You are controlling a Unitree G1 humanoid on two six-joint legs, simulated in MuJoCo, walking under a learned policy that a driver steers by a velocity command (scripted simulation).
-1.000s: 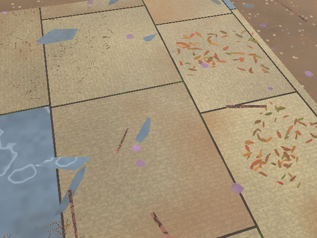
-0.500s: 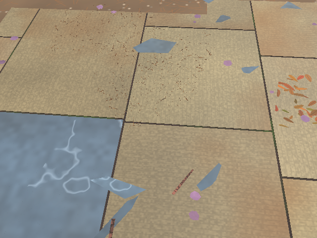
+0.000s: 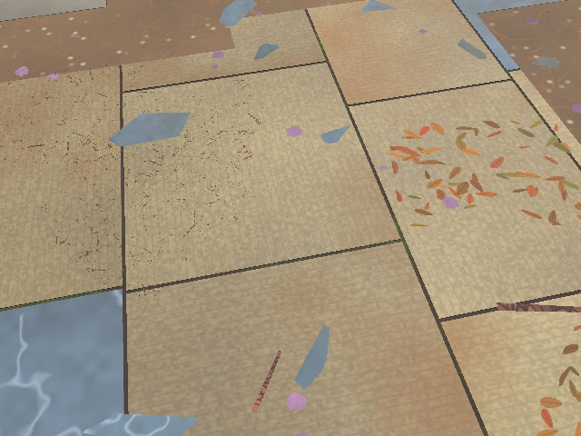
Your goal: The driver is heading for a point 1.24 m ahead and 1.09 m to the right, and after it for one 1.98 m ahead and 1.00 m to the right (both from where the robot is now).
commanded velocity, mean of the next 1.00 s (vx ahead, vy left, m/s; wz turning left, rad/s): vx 0.01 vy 0.00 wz -0.58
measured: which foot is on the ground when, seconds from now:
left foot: down 0.00-0.04, up 0.06-0.50, down 0.52-0.94, up 0.96-1.00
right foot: up 0.00-0.02, down 0.04-0.52, up 0.54-0.92, down 0.94-1.00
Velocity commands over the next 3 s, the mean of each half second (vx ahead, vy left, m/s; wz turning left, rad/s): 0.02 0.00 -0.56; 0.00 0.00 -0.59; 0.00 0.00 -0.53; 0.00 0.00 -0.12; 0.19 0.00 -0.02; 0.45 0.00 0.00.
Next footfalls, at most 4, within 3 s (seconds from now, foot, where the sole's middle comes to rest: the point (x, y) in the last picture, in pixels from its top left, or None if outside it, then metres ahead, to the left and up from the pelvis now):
0.04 right None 0.05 -0.12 -0.77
0.52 left None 0.11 0.10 -0.77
0.94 right None -0.02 -0.14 -0.77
1.44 left None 0.14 0.01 -0.77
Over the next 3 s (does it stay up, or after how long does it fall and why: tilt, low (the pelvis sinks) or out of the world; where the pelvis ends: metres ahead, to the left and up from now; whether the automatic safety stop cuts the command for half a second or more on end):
stays up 0.20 -0.32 0.01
